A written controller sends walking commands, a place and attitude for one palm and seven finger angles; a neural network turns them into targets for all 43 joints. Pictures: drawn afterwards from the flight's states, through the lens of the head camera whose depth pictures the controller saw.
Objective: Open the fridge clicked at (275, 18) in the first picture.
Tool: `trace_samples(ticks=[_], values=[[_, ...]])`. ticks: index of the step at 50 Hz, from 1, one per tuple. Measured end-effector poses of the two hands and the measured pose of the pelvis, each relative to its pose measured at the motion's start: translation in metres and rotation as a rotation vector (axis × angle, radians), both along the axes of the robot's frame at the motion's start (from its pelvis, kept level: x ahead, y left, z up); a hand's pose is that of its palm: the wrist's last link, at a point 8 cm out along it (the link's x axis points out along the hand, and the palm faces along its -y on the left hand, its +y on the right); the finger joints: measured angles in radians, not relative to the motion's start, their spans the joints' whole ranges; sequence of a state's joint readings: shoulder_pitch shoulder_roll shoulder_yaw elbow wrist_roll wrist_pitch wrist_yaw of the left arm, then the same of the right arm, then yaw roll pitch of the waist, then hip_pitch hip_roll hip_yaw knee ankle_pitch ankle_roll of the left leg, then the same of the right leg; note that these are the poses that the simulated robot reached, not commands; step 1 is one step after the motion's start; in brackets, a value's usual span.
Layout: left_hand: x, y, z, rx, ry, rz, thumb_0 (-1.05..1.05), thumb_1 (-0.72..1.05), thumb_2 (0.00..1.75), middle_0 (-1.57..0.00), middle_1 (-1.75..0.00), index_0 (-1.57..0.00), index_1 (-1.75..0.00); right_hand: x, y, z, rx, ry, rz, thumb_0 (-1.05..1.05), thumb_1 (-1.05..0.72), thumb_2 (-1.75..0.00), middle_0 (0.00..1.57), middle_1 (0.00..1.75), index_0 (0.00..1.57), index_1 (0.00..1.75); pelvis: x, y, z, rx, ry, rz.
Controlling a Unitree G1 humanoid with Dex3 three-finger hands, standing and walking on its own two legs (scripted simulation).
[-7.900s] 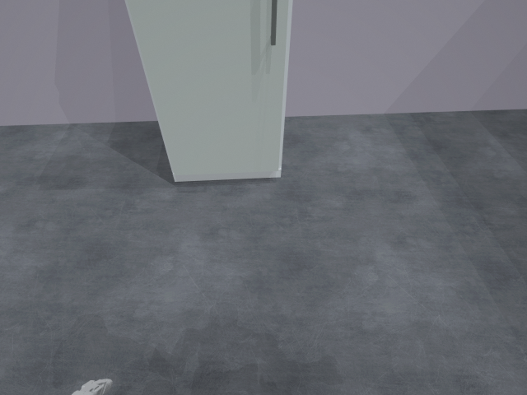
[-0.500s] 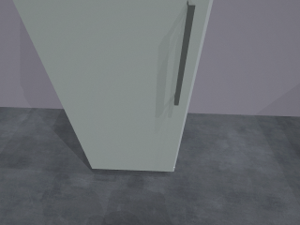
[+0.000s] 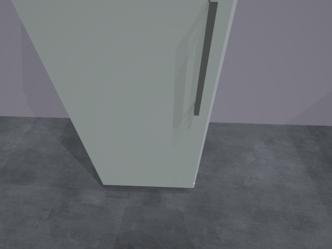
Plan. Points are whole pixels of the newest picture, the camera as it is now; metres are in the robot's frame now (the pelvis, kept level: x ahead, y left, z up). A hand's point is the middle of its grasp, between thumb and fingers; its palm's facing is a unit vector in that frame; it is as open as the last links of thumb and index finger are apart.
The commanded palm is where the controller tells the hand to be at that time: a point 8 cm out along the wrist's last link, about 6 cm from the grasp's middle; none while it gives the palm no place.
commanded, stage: look again from close up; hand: right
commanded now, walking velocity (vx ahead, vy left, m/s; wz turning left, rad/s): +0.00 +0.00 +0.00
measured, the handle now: (202, 66) +0.57 -0.06 +0.17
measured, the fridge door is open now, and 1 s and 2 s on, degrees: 0 0 0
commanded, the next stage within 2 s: shuffle to correct the standing spot in 0.62 s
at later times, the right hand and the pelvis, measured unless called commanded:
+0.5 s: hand out of the picture +0.01 -0.18 -0.18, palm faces +0.01 +0.98 -0.19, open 7.4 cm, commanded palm none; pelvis +0.01 +0.00 +0.00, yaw +0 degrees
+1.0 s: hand out of the picture +0.03 -0.17 -0.18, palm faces -0.02 +0.98 -0.18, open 7.4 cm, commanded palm none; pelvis +0.05 +0.01 +0.00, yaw +2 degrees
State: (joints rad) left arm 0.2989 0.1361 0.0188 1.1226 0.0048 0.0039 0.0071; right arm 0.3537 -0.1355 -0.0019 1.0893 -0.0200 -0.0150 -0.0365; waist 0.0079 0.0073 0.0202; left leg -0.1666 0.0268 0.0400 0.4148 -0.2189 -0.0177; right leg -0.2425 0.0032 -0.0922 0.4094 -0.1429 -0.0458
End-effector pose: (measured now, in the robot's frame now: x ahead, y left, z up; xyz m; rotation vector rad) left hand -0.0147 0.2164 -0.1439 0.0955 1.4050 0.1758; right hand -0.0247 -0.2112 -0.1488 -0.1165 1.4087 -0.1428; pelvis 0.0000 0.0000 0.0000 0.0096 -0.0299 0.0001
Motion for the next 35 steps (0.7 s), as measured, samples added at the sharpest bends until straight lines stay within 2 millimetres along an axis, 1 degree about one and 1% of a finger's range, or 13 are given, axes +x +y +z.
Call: trace_samples(ticks=[13,35], values=[[0.016,0.004,0.002,0.011,-0.017,-0.01,0.0,0.91,0.9,-0.2,-0.3,-0.2,-0.29,0.012,-0.007,0.002,-0.012,-0.004,0.009,0.0,-0.91,-0.9,0.2,0.3,0.2,0.3,0.008,-0.001,0.001,-0.002,0.0,0.003],[0.05,0.02,0.008,0.055,-0.051,-0.04,0.01,0.91,0.9,-0.2,-0.3,-0.2,-0.29,0.05,-0.026,0.005,-0.043,-0.042,0.036,0.0,-0.91,-0.9,0.2,0.3,0.2,0.3,0.022,-0.003,0.003,-0.004,0.004,0.004]])
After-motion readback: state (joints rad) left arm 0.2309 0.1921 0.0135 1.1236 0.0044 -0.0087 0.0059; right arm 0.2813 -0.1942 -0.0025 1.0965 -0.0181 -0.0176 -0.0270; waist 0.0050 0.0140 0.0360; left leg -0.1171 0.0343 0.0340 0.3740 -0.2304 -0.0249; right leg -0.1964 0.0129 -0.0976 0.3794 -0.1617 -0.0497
